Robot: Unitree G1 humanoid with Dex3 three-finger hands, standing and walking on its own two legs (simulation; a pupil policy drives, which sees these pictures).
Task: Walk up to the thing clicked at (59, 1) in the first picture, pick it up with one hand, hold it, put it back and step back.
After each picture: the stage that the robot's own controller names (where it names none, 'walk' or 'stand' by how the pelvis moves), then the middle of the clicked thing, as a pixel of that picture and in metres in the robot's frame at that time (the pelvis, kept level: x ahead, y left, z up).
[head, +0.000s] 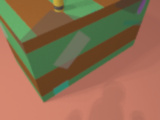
stand; (58, 1) +0.99 +0.17 -0.02
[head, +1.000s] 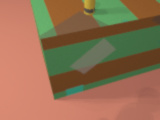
rise first; (89, 3) +0.94 +0.01 -0.01
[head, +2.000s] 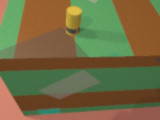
rise first; (73, 21) +0.65 +0.07 +0.02
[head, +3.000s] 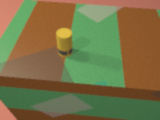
stand; (64, 43) +0.56 +0.11 -0.01
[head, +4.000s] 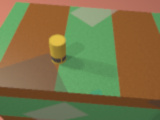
stand; (58, 50) +0.52 +0.12 -0.02
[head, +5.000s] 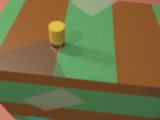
stand; (57, 36) +0.57 +0.12 +0.00
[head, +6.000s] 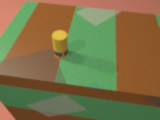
stand; (60, 44) +0.56 +0.12 -0.02
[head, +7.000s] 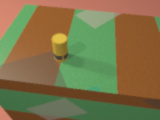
stand; (60, 48) +0.55 +0.12 -0.02
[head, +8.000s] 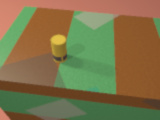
stand; (59, 49) +0.55 +0.12 -0.02
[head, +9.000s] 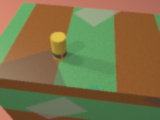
rise first; (59, 46) +0.55 +0.12 -0.02
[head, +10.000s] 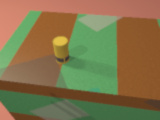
rise first; (61, 50) +0.55 +0.14 -0.01
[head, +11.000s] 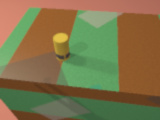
go down; (61, 47) +0.56 +0.13 -0.01
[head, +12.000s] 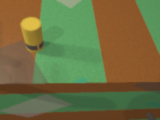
go down; (33, 35) +0.53 +0.14 +0.03
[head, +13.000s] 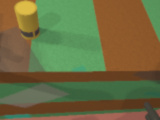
close in; (28, 21) +0.55 +0.14 +0.05
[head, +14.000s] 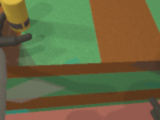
close; (16, 11) +0.56 +0.16 +0.07
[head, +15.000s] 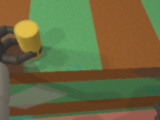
lift; (29, 41) +0.46 +0.13 +0.06
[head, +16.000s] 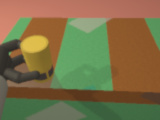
lift; (39, 60) +0.32 +0.13 +0.20
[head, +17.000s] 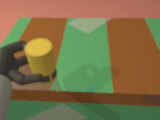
hold; (42, 62) +0.32 +0.12 +0.19
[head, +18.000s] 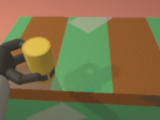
hold; (40, 61) +0.32 +0.12 +0.19
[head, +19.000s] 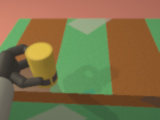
crouch; (43, 66) +0.32 +0.12 +0.17
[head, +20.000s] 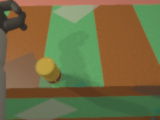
crouch; (49, 71) +0.42 +0.10 +0.01
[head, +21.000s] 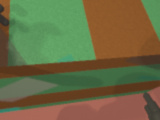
lower; out of the picture +0.15 +0.24 -0.63
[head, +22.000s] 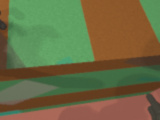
lower; out of the picture +0.12 +0.22 -0.65
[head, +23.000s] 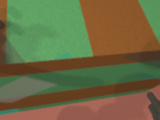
lower; out of the picture +0.14 +0.22 -0.64
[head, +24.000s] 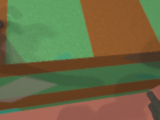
lower; out of the picture +0.14 +0.22 -0.64
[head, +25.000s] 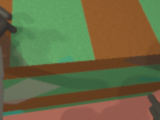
loosen; out of the picture +0.14 +0.23 -0.65
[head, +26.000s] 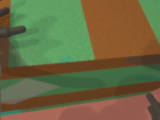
withdraw; out of the picture +0.14 +0.23 -0.65
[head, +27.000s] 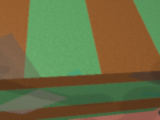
sink last; out of the picture +0.11 +0.22 -0.68
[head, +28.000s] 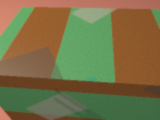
stand; out of the picture +0.16 +0.25 -0.69
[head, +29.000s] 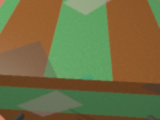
stand; out of the picture +0.14 +0.25 -0.68
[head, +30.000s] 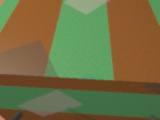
stand; out of the picture +0.14 +0.24 -0.67
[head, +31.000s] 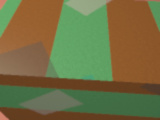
stand; out of the picture +0.15 +0.25 -0.70
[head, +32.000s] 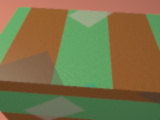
walk; out of the picture +0.16 +0.24 -0.74
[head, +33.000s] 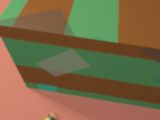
walk; out of the picture +0.38 +0.22 -0.73
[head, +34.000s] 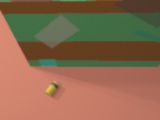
walk; (52, 88) +0.66 +0.30 -0.73
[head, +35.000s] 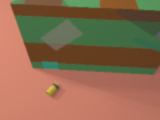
stand; (52, 89) +0.75 +0.25 -0.73
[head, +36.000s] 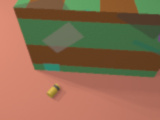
stand; (53, 90) +0.76 +0.26 -0.75
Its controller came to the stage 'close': yes
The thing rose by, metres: 0.22
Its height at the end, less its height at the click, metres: -0.73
